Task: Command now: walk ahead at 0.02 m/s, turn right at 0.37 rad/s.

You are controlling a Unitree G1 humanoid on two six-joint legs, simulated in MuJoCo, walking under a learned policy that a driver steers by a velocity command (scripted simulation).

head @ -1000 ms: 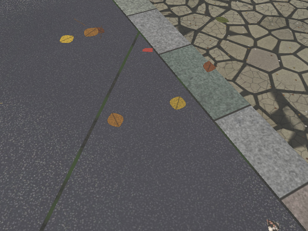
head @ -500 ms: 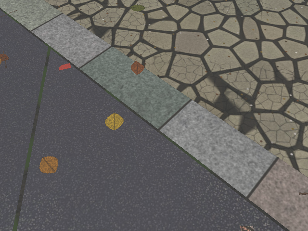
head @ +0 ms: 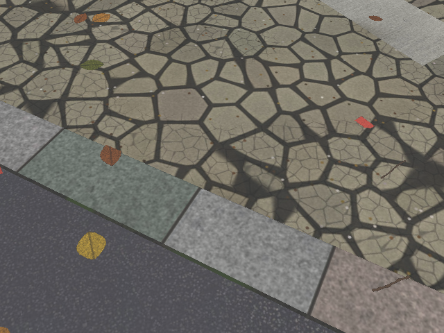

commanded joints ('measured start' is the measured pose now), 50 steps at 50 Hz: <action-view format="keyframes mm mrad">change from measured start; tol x8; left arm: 1 70 178 56 -47 3 -20 1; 9 -12 15 -3 -40 -3 -1 -6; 15 66 118 15 -5 20 -9 -5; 18 -8 23 -11 11 38 -26 -25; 50 99 11 -26 266 10 -58 -5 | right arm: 1 -13 -144 -36 -83 1 -7 -4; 12 11 -147 -21 -56 34 36 -4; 16 93 -36 17 -42 3 -2 12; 19 0 -87 8 -22 1 3 4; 50 92 -73 3 226 23 30 -38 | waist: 1 18 194 -103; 13 -3 235 -82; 14 -12 198 -90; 16 -83 -130 -126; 21 -27 -62 0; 50 -18 37 10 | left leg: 1 199 367 -343 -161 515 263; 6 205 224 -135 -152 466 202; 13 151 216 -137 -119 325 178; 16 55 75 27 -60 -41 1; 21 115 75 28 -57 68 -38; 50 165 72 39 -81 144 -37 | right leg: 1 -160 -45 -14 408 -144 63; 5 -116 -64 -73 376 -29 114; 10 80 -137 -185 -53 8 118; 14 337 -166 -154 -427 348 36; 15 429 -286 -35 -388 547 -4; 19 189 -246 -47 -390 208 -38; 50 199 -178 -129 -362 346 -6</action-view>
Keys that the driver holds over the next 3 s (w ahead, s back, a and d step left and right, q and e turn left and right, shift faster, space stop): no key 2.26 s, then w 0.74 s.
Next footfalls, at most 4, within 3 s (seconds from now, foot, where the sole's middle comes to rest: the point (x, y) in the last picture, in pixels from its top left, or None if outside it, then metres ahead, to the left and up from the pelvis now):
0.28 right None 0.02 -0.14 -0.77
2.96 right None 0.44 -0.13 -0.77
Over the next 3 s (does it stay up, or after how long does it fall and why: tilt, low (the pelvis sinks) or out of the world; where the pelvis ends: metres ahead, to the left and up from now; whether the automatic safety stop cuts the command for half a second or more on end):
stays up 0.28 -0.03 -0.02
